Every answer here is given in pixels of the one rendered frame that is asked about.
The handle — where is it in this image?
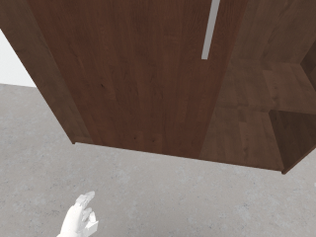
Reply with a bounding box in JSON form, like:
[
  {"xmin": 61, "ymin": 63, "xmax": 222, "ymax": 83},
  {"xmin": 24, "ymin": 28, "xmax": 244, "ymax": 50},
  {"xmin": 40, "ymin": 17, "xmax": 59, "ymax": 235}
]
[{"xmin": 201, "ymin": 0, "xmax": 220, "ymax": 59}]

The robot left hand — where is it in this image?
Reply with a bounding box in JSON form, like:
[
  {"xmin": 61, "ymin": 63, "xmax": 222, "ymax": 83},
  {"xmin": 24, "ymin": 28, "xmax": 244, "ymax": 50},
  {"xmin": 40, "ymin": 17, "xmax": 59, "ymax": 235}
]
[{"xmin": 60, "ymin": 191, "xmax": 99, "ymax": 237}]

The wardrobe door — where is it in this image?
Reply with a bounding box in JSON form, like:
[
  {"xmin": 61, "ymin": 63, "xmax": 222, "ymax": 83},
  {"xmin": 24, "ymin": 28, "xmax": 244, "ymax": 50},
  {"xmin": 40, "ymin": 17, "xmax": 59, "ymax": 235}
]
[
  {"xmin": 27, "ymin": 0, "xmax": 249, "ymax": 159},
  {"xmin": 0, "ymin": 0, "xmax": 91, "ymax": 138}
]

